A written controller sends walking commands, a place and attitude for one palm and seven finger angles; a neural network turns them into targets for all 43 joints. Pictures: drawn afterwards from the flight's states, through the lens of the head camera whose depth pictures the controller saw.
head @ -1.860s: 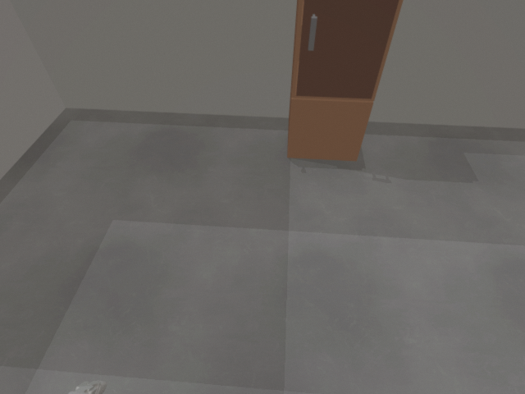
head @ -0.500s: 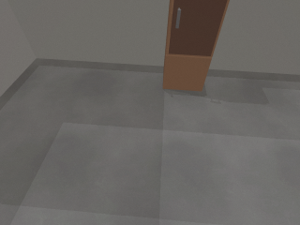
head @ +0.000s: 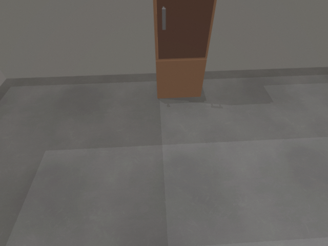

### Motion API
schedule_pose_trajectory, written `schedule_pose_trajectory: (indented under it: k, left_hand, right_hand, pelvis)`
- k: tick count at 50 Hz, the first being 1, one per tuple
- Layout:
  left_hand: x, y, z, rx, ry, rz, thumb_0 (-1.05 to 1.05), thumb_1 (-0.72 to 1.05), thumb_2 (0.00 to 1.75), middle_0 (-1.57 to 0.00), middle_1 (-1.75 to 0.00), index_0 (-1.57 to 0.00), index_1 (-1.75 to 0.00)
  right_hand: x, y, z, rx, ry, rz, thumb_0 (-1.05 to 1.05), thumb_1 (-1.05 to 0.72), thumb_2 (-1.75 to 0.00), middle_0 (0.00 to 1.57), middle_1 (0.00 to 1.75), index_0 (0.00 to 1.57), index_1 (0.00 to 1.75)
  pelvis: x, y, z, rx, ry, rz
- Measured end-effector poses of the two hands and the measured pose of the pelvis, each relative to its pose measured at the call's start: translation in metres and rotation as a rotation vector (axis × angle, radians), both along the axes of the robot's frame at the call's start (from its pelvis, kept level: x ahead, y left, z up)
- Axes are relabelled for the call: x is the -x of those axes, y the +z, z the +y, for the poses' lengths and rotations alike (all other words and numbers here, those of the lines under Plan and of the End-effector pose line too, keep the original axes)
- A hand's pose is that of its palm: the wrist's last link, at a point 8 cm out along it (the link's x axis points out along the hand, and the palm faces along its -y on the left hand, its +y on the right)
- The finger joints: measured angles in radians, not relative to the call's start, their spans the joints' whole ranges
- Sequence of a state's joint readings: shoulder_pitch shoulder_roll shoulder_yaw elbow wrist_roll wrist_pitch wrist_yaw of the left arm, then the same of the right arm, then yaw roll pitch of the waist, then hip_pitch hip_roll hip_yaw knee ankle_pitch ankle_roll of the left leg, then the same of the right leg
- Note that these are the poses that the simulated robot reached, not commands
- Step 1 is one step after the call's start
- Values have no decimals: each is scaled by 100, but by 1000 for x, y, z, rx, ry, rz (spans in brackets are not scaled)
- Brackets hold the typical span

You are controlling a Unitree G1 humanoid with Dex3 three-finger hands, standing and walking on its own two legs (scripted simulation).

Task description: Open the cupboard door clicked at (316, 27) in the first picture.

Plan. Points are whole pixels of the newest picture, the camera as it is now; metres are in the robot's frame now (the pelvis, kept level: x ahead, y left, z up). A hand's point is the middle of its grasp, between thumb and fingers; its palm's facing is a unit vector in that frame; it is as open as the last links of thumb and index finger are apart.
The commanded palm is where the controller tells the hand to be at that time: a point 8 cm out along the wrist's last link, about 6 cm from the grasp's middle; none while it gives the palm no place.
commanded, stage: walk to a spot facing it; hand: left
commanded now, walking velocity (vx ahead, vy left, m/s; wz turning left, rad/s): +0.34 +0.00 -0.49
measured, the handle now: (163, 18) +1.43 +0.12 -0.02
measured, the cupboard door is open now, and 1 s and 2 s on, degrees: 0 0 0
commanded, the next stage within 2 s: turn to face it in 1.44 s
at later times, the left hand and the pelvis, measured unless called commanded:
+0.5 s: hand out of the picture +0.15 +0.23 -0.19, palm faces -0.09 -0.98 -0.17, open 7.3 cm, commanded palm none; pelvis +0.19 +0.04 -0.01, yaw -12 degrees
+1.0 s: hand (153, 129) +0.57 +0.10 -0.15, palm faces -0.51 -0.85 -0.12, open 7.4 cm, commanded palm none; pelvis +0.38 +0.01 +0.01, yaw -27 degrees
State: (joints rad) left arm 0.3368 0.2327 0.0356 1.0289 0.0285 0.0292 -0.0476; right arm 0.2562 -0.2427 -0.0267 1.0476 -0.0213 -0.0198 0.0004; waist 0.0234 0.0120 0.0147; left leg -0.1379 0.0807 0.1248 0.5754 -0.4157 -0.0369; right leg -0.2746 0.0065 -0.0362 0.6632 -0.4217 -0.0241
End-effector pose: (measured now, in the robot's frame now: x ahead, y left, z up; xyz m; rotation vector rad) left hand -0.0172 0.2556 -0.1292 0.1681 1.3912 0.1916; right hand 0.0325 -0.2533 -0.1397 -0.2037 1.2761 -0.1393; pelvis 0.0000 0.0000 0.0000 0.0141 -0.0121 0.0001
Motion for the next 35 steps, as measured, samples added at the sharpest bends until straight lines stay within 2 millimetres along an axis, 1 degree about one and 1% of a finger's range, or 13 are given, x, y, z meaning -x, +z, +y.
schedule_pose_trajectory:
  k: [2, 4, 7, 11, 14, 17, 20, 23, 25, 27, 30, 33, 35]
  left_hand:
    - [-10, -5, -11, 5, 1, -20, 0, 91, 90, -20, -30, -20, -30]
    - [-16, -4, -21, 9, 21, -36, 0, 91, 90, -20, -30, -20, -30]
    - [-18, 3, -35, 29, 19, 5, 0, 91, 90, -20, -30, -20, -30]
    - [-24, 11, -43, 61, -9, 97, 0, 91, 90, -20, -30, -20, -30]
    - [-37, 12, -40, 70, -24, 142, 0, 91, 90, -20, -30, -20, -30]
    - [-60, 8, -29, 70, -30, 163, 0, 91, 90, -20, -30, -20, -30]
    - [-92, -2, -11, 67, -38, 173, 0, 91, 90, -20, -30, -20, -30]
    - [-134, -21, 13, 65, -64, 175, 0, 91, 90, -20, -30, -20, -30]
    - [-173, -29, 27, 58, -102, 149, 0, 91, 90, -20, -30, -20, -30]
    - [-221, -28, 37, 50, -149, 92, 0, 91, 90, -20, -30, -20, -30]
    - [-298, -16, 43, 46, -212, -26, 0, 91, 90, -20, -30, -20, -30]
    - [-367, -3, 39, 48, -272, -128, 0, 92, 90, -20, -30, -19, -30]
    - [-407, 5, 33, 53, -309, -174, 0, 92, 90, -20, -30, -19, -30]
  right_hand:
    - [8, -9, -5, -6, -19, 54, 0, -91, -90, 20, 30, 20, 30]
    - [6, -8, -6, -9, -23, 102, 1, -91, -90, 20, 30, 20, 30]
    - [-18, 3, -5, -15, -38, 87, 1, -91, -90, 20, 30, 20, 30]
    - [-73, 16, 2, -31, -74, -25, 1, -91, -90, 20, 30, 20, 30]
    - [-119, 23, 10, -40, -85, -107, 1, -91, -90, 20, 30, 20, 30]
    - [-168, 27, 23, -45, -75, -172, 1, -91, -90, 19, 30, 20, 30]
    - [-218, 28, 38, -40, -60, -229, 1, -91, -90, 19, 30, 20, 30]
    - [-256, 24, 49, -4, -72, -303, 1, -91, -90, 20, 30, 20, 30]
    - [-261, 25, 54, 12, -102, -313, 0, -91, -90, 20, 30, 20, 30]
    - [-254, 28, 59, 20, -149, -286, 0, -91, -90, 20, 30, 20, 30]
    - [-232, 29, 69, 21, -224, -200, 0, -91, -90, 20, 30, 20, 30]
    - [-207, 31, 70, 43, -322, -123, -1, -94, -90, 20, 30, 20, 30]
    - [-191, 31, 73, 47, -369, -68, -1, -94, -90, 20, 30, 20, 30]
  pelvis:
    - [-10, -6, -6, 15, 7, -2]
    - [-22, -4, -9, 18, -1, 0]
    - [-40, 6, -10, 13, -30, 7]
    - [-66, 15, -7, 6, -72, 21]
    - [-88, 16, 0, 10, -103, 26]
    - [-114, 13, 10, 19, -125, 26]
    - [-145, 6, 22, 28, -147, 24]
    - [-179, -10, 37, 44, -186, 15]
    - [-194, -11, 43, 36, -216, -4]
    - [-209, -6, 48, 31, -243, -16]
    - [-230, 4, 54, 31, -271, -18]
    - [-252, 12, 58, 24, -302, -9]
    - [-267, 15, 59, 21, -319, -4]
